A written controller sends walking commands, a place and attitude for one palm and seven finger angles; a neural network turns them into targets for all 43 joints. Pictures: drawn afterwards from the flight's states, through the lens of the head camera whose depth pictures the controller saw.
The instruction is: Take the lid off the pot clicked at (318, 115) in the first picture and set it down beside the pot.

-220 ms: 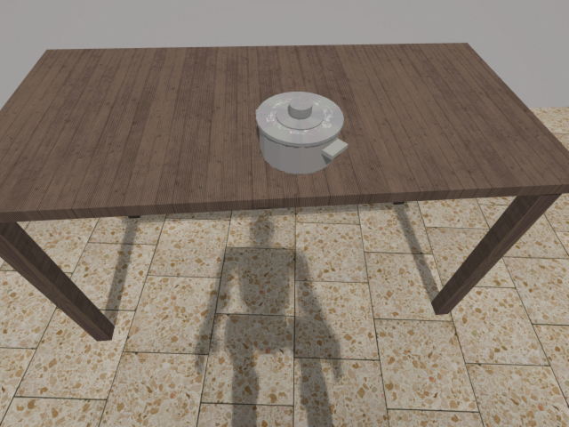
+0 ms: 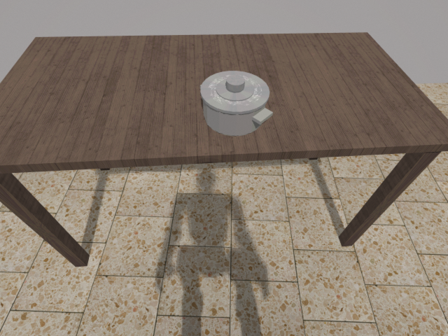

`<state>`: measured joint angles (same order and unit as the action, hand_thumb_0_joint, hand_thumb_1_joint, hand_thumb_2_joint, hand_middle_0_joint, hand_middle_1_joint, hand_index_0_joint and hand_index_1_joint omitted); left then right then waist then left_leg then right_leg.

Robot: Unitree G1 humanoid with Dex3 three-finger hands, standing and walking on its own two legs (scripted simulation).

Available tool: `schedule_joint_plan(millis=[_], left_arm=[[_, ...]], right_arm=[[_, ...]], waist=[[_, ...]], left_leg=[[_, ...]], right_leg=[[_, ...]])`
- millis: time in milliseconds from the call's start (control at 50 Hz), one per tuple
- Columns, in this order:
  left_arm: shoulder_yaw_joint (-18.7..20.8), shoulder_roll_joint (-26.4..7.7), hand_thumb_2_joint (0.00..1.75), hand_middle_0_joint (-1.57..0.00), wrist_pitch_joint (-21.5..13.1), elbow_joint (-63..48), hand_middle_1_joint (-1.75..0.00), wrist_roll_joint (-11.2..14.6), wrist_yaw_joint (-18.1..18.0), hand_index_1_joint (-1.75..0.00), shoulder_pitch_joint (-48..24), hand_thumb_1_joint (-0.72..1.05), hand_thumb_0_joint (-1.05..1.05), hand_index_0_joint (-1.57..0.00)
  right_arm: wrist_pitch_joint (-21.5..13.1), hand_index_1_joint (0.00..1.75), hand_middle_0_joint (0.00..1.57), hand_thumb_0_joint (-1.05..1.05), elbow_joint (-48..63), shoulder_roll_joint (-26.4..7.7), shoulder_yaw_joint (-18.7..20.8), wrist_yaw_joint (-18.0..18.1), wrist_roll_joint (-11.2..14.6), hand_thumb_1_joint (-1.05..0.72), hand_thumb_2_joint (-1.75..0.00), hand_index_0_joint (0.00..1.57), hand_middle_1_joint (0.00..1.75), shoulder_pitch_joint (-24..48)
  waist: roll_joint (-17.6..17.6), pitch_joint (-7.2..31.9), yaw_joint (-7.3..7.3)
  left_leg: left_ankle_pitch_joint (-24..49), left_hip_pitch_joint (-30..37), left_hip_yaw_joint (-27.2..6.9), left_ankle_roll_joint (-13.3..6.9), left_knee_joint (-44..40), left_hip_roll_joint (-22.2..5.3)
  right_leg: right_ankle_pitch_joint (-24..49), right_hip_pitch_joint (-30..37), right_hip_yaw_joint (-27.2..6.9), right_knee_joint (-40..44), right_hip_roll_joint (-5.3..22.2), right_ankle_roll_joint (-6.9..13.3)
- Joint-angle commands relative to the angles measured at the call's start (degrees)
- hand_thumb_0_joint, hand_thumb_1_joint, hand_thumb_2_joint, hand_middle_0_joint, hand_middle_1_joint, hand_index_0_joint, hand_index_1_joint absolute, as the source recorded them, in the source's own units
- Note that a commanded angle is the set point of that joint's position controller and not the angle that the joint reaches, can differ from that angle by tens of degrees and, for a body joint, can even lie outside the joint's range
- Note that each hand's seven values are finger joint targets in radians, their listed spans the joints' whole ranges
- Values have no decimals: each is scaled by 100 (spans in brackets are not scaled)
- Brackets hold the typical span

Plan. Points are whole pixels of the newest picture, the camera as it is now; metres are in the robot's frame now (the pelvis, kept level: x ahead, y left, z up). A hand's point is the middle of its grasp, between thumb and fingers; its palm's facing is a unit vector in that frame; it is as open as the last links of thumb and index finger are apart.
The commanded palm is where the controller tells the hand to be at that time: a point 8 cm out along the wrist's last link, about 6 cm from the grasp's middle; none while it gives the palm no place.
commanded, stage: look at it before walking up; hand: left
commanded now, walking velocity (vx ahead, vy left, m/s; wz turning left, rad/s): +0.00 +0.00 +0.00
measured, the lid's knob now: (235, 83) +0.69 +0.02 +0.07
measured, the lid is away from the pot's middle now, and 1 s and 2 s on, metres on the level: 0.00 0.00 0.00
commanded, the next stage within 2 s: turn to face it in 0.42 s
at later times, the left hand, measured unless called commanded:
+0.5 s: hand out of the picture +0.01 +0.16 -0.18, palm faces +0.02 -0.98 -0.18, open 7.4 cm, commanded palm none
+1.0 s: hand out of the picture +0.03 +0.18 -0.18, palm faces +0.07 -0.98 -0.20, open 7.4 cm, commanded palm none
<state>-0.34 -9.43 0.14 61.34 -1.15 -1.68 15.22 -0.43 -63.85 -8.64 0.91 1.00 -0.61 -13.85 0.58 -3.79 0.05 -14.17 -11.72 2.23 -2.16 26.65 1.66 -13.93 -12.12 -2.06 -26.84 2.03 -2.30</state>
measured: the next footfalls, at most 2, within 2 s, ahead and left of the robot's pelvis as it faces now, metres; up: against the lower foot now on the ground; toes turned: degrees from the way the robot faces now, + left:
left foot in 1.44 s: +0.23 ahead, +0.06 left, +0.00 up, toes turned +10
right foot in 1.88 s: +0.27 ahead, -0.21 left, +0.00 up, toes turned +3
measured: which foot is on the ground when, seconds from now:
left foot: down 0.00-1.00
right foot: down 0.00-1.00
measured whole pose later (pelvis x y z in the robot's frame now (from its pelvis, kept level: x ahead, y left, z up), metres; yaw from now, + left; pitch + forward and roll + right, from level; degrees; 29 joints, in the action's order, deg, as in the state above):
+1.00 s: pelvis +0.02 -0.01 +0.00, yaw +3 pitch +1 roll +0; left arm 2.2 -11.6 1.1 58.7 -2.0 -0.4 15.9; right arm 0.0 -60.7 -8.6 2.0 0.8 -1.6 -14.0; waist 1.6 -1.6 0.0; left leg -17.3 -14.2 -0.9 -1.9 30.4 1.7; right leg -22.3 -14.2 1.7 -32.9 2.0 -0.1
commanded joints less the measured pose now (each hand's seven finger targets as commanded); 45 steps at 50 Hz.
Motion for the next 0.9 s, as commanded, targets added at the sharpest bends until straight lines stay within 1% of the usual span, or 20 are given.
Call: schedule_joint_plan(millis=[0, 80, 140, 160, 200, 260, 300, 360, 400, 480, 520, 540, 560, 640, 660, 720, 800, 840, 860, 880], left_arm=[[144, -594, 90, -20, -109, -164, -30, 23, -72, -30, 374, 90, 0, -20], [144, -575, 90, -20, -109, -157, -30, 24, -71, -30, 380, 90, 0, -20], [151, -570, 90, -20, -136, -140, -30, 26, -73, -30, 385, 90, 0, -20], [151, -601, 90, -20, -134, -155, -30, 34, -70, -30, 393, 90, 0, -20], [156, -581, 90, -20, -138, -149, -30, 29, -71, -30, 362, 90, 0, -20], [155, -582, 90, -20, -133, -144, -30, 34, -68, -30, 372, 90, 0, -20], [151, -571, 90, -20, -131, -146, -30, 31, -66, -30, 376, 90, 0, -20], [163, -605, 90, -20, -142, -147, -30, 37, -60, -30, 383, 90, 0, -20], [160, -573, 90, -20, -145, -159, -30, 37, -59, -30, 390, 90, 0, -20], [166, -576, 90, -20, -156, -148, -30, 43, -58, -30, 387, 90, 0, -20], [173, -589, 90, -20, -157, -158, -30, 40, -65, -30, 386, 90, 0, -20], [190, -595, 90, -20, -153, -166, -30, 39, -69, -30, 376, 90, 0, -20], [210, -633, 90, -20, -131, -197, -30, 43, -68, -30, 369, 90, 0, -20], [275, -675, 90, -20, -91, -283, -30, 37, -74, -30, 328, 90, 0, -20], [298, -701, 90, -20, -71, -333, -30, 37, -71, -30, 296, 90, 0, -20], [346, -714, 90, -20, -36, -435, -30, 23, -71, -30, 255, 90, 0, -20], [393, -758, 90, -20, -13, -575, -30, 16, -65, -30, 171, 90, 0, -20], [342, -664, 90, -20, -21, -552, -30, -2, -24, -30, 157, 90, 0, -20], [322, -635, 90, -20, -11, -568, -30, -23, 4, -30, 132, 90, 0, -20], [312, -598, 90, -20, -3, -560, -30, -43, 35, -30, 125, 90, 0, -20]], right_arm=[[-90, 30, 20, 0, 224, -576, 81, 59, 4, -90, -90, 20, 30, -289], [-76, 30, 20, 0, 222, -557, 87, 60, 7, -90, -90, 20, 30, -280], [-86, 30, 20, 0, 204, -543, 79, 59, 6, -90, -90, 20, 30, -303], [-82, 30, 20, 0, 209, -534, 80, 64, 14, -90, -90, 20, 30, -302], [-85, 30, 20, 0, 187, -538, 81, 60, 9, -90, -90, 20, 30, -287], [-62, 30, 20, 0, 188, -520, 73, 65, 11, -90, -90, 20, 30, -272], [-62, 30, 20, 0, 178, -523, 75, 57, 5, -90, -90, 20, 30, -264], [-63, 30, 20, 0, 169, -508, 78, 60, 10, -90, -90, 20, 30, -284], [-66, 30, 20, 0, 171, -538, 72, 60, 3, -90, -90, 20, 30, -261], [-81, 30, 20, 0, 165, -539, 78, 65, 7, -90, -90, 20, 30, -262], [-87, 30, 20, 0, 147, -540, 75, 64, 9, -90, -90, 20, 30, -271], [-87, 30, 20, 0, 153, -553, 81, 65, 5, -90, -90, 20, 30, -288], [-70, 30, 20, 0, 186, -562, 90, 72, 16, -90, -90, 20, 30, -256], [-35, 30, 20, 0, 270, -638, 118, 68, 4, -90, -90, 20, 30, -201], [-23, 30, 20, 0, 310, -632, 132, 72, 13, -90, -90, 20, 30, -201], [21, 30, 20, 0, 421, -683, 173, 59, -7, -90, -90, 20, 30, -121], [50, 30, 20, 0, 564, -698, 200, 52, -25, -90, -90, 20, 30, -124], [23, 30, 20, 0, 529, -659, 173, 41, -66, -90, -90, 20, 30, -204], [22, 30, 20, 0, 526, -660, 186, 37, -82, -90, -90, 20, 30, -303], [30, 30, 20, 0, 516, -737, 210, 33, -104, -90, -90, 20, 30, -299]], waist=[[-135, 98, -3], [-29, 12, 2], [-19, 126, -16], [55, 141, -1], [16, 137, -14], [65, 12, -4], [-59, -29, -4], [58, 72, -5], [-29, 87, -11], [-37, 191, 1], [-9, 190, -1], [-70, 225, -2], [7, 180, 15], [-141, 204, 25], [-107, 193, 32], [-45, 120, 34], [69, 249, 10], [-38, 332, -58], [-158, 288, -93], [-345, 98, -106]], left_leg=[[557, 65, -645, 24, -629, -661], [441, 48, -657, 33, -640, -649], [739, 168, -603, 47, -545, -645], [660, 169, -608, 46, -553, -649], [744, 153, -599, 58, -528, -636], [555, 99, -611, 67, -565, -639], [495, 67, -605, 71, -574, -621], [539, 122, -593, 76, -557, -628], [603, 145, -593, 83, -524, -619], [752, 179, -601, 81, -504, -639], [928, 169, -612, 78, -473, -640], [1067, 152, -616, 73, -427, -648], [973, 83, -644, 59, -411, -659], [1117, -52, -712, 30, -253, -661], [994, -150, -779, 0, -282, -682], [754, -361, -814, -4, -151, -635], [671, -414, -842, -12, 13, -581], [-386, -251, -978, -61, -272, -612], [-1278, -248, -1170, -129, -597, -684], [-1985, -363, -1400, -189, -902, -793]], right_leg=[[542, -134, -165, 409, 313, 287], [455, -182, -182, 467, 312, 292], [693, -151, -236, 454, 341, 308], [607, -124, -211, 491, 339, 298], [674, -123, -245, 483, 349, 303], [482, -183, -237, 555, 324, 305], [430, -218, -254, 566, 346, 312], [449, -148, -236, 596, 342, 310], [498, -184, -281, 585, 353, 326], [645, -87, -248, 566, 348, 311], [782, -49, -210, 508, 370, 306], [882, -12, -185, 443, 383, 310], [779, -4, -127, 420, 360, 293], [837, -22, -65, 233, 418, 301], [695, 19, 0, 212, 391, 290], [543, -64, -12, 175, 444, 309], [479, -115, -45, 115, 533, 372], [-759, -266, 65, 238, 348, 332], [-1353, -379, 189, 203, 226, 298], [-1588, -531, 315, 62, 95, 268]])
